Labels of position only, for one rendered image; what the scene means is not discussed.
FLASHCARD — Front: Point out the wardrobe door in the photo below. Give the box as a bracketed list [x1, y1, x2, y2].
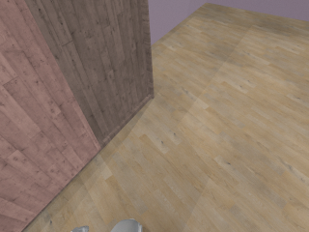
[24, 0, 150, 144]
[0, 0, 101, 232]

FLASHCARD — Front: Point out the robot left thigh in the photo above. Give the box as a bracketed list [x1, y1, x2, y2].
[111, 219, 143, 232]

